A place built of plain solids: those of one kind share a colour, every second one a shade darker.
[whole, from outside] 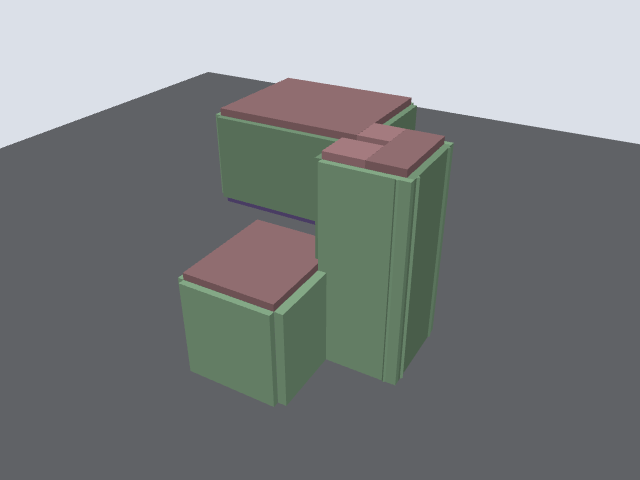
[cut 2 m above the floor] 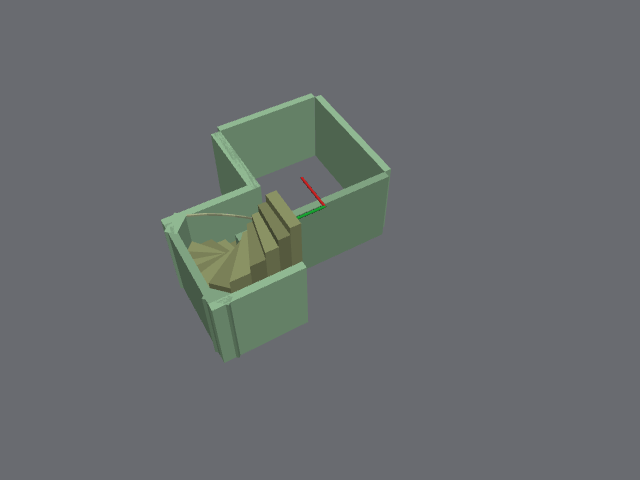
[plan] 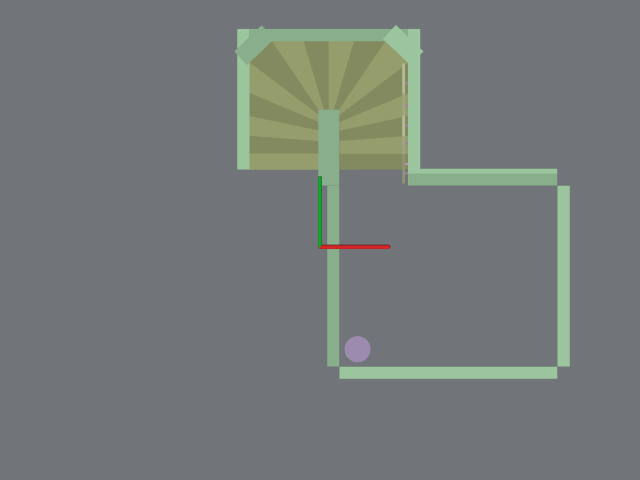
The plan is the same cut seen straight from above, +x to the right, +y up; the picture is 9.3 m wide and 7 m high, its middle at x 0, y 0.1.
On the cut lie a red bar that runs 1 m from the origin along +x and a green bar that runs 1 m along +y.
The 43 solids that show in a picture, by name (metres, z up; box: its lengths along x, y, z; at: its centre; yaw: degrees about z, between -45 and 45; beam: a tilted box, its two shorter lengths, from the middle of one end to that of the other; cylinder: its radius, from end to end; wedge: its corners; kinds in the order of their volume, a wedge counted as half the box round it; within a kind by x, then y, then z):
{
 "wall_1": {"box": [2.44, 0.18, 2.37], "at": [-2.24, 1.22, 4.52]},
 "wall_2": {"box": [3.44, 0.18, 2.37], "at": [-1.74, -3.09, 4.52]},
 "wall_3": {"box": [0.18, 2.05, 5.76], "at": [-1.12, 2.15, 2.83]},
 "wall_4": {"box": [0.56, 0.28, 6.01], "at": [-0.96, 2.94, 2.7], "yaw": 43.7},
 "wall_5": {"box": [0.18, 4.13, 2.37], "at": [0.06, -0.94, 4.52]},
 "wall_6": {"box": [0.31, 1.11, 6.01], "at": [0.13, 1.45, 2.7]},
 "wall_7": {"box": [2.31, 0.18, 5.76], "at": [0.13, 3.09, 2.83]},
 "wall_8": {"box": [0.18, 2.64, 2.83], "at": [0.19, -0.43, 1.37]},
 "wall_9": {"box": [1.0, 0.18, 2.92], "at": [0.78, 0.8, 4.25]},
 "wall_10": {"box": [0.56, 0.28, 6.01], "at": [1.21, 2.94, 2.7], "yaw": -43.7},
 "wall_11": {"box": [0.18, 2.29, 5.76], "at": [1.37, 2.04, 2.83]},
 "wall_12": {"box": [3.18, 0.18, 2.83], "at": [1.87, -1.84, 1.37]},
 "wall_13": {"box": [2.18, 0.18, 2.83], "at": [2.37, 0.98, 1.37]},
 "wall_14": {"box": [2.18, 0.25, 2.83], "at": [2.37, 1.02, 1.37]},
 "wall_15": {"box": [0.18, 2.64, 2.83], "at": [3.55, -0.43, 1.37]},
 "tread_1": {"wedge": [[-1.03, 1.12, -0.05], [-1.03, 1.12, 3.14], [-1.03, 1.36, -0.05], [-1.03, 1.36, 3.14], [-0.03, 1.12, -0.05], [-0.03, 1.12, 3.14], [-0.03, 1.36, -0.05], [-0.03, 1.36, 3.14]]},
 "tread_2": {"wedge": [[-1.03, 1.36, -0.05], [-1.03, 1.36, 2.95], [-1.03, 1.62, -0.05], [-1.03, 1.62, 2.95], [-0.03, 1.36, -0.05], [-0.03, 1.36, 2.95], [-0.03, 1.54, -0.05], [-0.03, 1.54, 2.95]]},
 "tread_3": {"wedge": [[-1.03, 1.62, -0.05], [-1.03, 1.62, 2.75], [-1.03, 1.91, -0.05], [-1.03, 1.91, 2.75], [-0.03, 1.54, -0.05], [-0.03, 1.54, 2.75], [-0.03, 1.7, -0.05], [-0.03, 1.7, 2.75]]},
 "tread_4": {"wedge": [[-1.03, 1.9, -0.05], [-1.03, 1.9, 2.55], [-1.03, 2.25, -0.05], [-1.03, 2.25, 2.55], [-0.03, 1.69, -0.05], [-0.03, 1.69, 2.55], [-0.03, 1.82, -0.05], [-0.03, 1.82, 2.55]]},
 "tread_5": {"wedge": [[-1.03, 2.24, -0.05], [-1.03, 2.24, 2.36], [-1.03, 2.69, -0.05], [-1.03, 2.69, 2.36], [-0.03, 1.82, -0.05], [-0.03, 1.82, 2.36], [-0.03, 1.93, -0.05], [-0.03, 1.93, 2.36]]},
 "tread_6": {"wedge": [[-1.03, 2.69, -0.05], [-1.03, 2.69, 2.16], [-0.7, 3.0, -0.05], [-0.7, 3.0, 2.16], [-0.03, 1.93, -0.05], [-0.03, 1.93, 2.16], [-0.02, 2.0, -0.05], [-0.02, 2.0, 2.16]]},
 "tread_7": {"wedge": [[-0.7, 3.0, -0.05], [-0.7, 3.0, 1.96], [-0.24, 3.0, -0.05], [-0.24, 3.0, 1.96], [-0.03, 2.0, -0.05], [-0.03, 2.0, 1.96], [0.06, 2.0, -0.05], [0.06, 2.0, 1.96]]},
 "tread_8": {"wedge": [[-0.24, 3.0, -0.05], [-0.24, 3.0, 1.77], [0.05, 2.0, -0.05], [0.05, 2.0, 1.77], [0.13, 2.0, -0.05], [0.13, 2.0, 1.77], [0.13, 3.0, -0.05], [0.13, 3.0, 1.77]]},
 "tread_9": {"wedge": [[0.13, 2.0, -0.05], [0.13, 2.0, 1.57], [0.13, 3.0, -0.05], [0.13, 3.0, 1.57], [0.2, 2.0, -0.05], [0.2, 2.0, 1.57], [0.49, 3.0, -0.05], [0.49, 3.0, 1.57]]},
 "tread_10": {"wedge": [[0.2, 2.0, -0.05], [0.2, 2.0, 1.38], [0.28, 2.0, -0.05], [0.28, 2.0, 1.38], [0.49, 3.0, -0.05], [0.49, 3.0, 1.38], [0.95, 3.0, -0.05], [0.95, 3.0, 1.38]]},
 "tread_11": {"wedge": [[0.28, 1.13, -0.05], [0.28, 1.13, 0.2], [0.28, 1.36, -0.05], [0.28, 1.36, 0.2], [1.28, 1.13, -0.05], [1.28, 1.13, 0.19], [1.28, 1.36, -0.05], [1.28, 1.36, 0.19]]},
 "tread_12": {"wedge": [[0.28, 1.36, -0.05], [0.28, 1.36, 0.39], [0.28, 1.55, -0.05], [0.28, 1.55, 0.39], [1.28, 1.36, -0.05], [1.28, 1.36, 0.39], [1.28, 1.62, -0.05], [1.28, 1.62, 0.39]]},
 "tread_13": {"wedge": [[0.28, 1.54, -0.05], [0.28, 1.54, 0.59], [0.28, 1.7, -0.05], [0.28, 1.7, 0.59], [1.28, 1.62, -0.05], [1.28, 1.62, 0.59], [1.28, 1.91, -0.05], [1.28, 1.91, 0.59]]},
 "tread_14": {"wedge": [[0.28, 1.69, -0.05], [0.28, 1.69, 0.78], [0.28, 1.82, -0.05], [0.28, 1.82, 0.78], [1.28, 1.91, -0.05], [1.28, 1.91, 0.78], [1.28, 2.24, -0.05], [1.28, 2.24, 0.78]]},
 "tread_15": {"wedge": [[0.28, 1.82, -0.05], [0.28, 1.82, 0.98], [0.28, 1.93, -0.05], [0.28, 1.93, 0.98], [1.28, 2.24, -0.05], [1.28, 2.24, 0.98], [1.28, 2.69, -0.05], [1.28, 2.69, 0.98]]},
 "tread_16": {"wedge": [[0.28, 1.92, -0.05], [0.28, 1.92, 1.18], [0.28, 2.0, -0.05], [0.28, 2.0, 1.18], [0.95, 3.0, -0.05], [0.95, 3.0, 1.18], [1.29, 2.68, -0.05], [1.29, 2.68, 1.18]]},
 "roof_1": {"box": [3.44, 4.13, 0.2], "at": [-1.74, -0.94, 5.81]},
 "roof_2": {"box": [1.0, 0.87, 0.2], "at": [-0.53, 1.56, 5.81]},
 "roof_3": {"box": [2.31, 1.0, 0.2], "at": [0.13, 2.5, 5.81]},
 "roof_4": {"box": [1.0, 1.11, 0.2], "at": [0.78, 1.45, 5.81]},
 "roof_5": {"box": [3.18, 2.64, 0.2], "at": [1.87, -0.43, 2.88]},
 "floor_1": {"box": [3.44, 4.13, 0.22], "at": [-1.74, -0.94, 3.23]},
 "bin_1": {"cylinder": 0.19, "from": [0.55, -1.49, 0.0], "to": [0.55, -1.49, 0.75]},
 "guard_rail_1": {"wedge": [[1.2, 0.92, 0.89], [1.2, 0.92, 0.95], [1.2, 1.36, 1.27], [1.2, 1.36, 1.32], [1.24, 0.92, 0.89], [1.24, 0.92, 0.95], [1.24, 1.36, 1.27], [1.24, 1.36, 1.32]]},
 "guard_rail_2": {"wedge": [[1.2, 1.36, 1.27], [1.2, 1.36, 1.32], [1.2, 1.62, 1.46], [1.2, 1.62, 1.51], [1.24, 1.36, 1.27], [1.24, 1.36, 1.32], [1.24, 1.62, 1.46], [1.24, 1.62, 1.51]]},
 "guard_rail_3": {"wedge": [[1.2, 1.62, 1.47], [1.2, 1.62, 1.51], [1.2, 1.91, 1.66], [1.2, 1.91, 1.71], [1.24, 1.62, 1.47], [1.24, 1.62, 1.51], [1.24, 1.91, 1.66], [1.24, 1.91, 1.71]]},
 "guard_rail_4": {"wedge": [[1.2, 1.91, 1.66], [1.2, 1.91, 1.71], [1.2, 2.24, 1.86], [1.2, 2.24, 1.91], [1.24, 1.91, 1.66], [1.24, 1.91, 1.71], [1.24, 2.24, 1.86], [1.24, 2.24, 1.91]]},
 "guard_rail_5": {"wedge": [[1.2, 2.24, 1.86], [1.2, 2.24, 1.91], [1.2, 2.67, 2.06], [1.2, 2.67, 2.1], [1.24, 2.24, 1.86], [1.24, 2.24, 1.91], [1.24, 2.67, 2.06], [1.24, 2.67, 2.1]]}
}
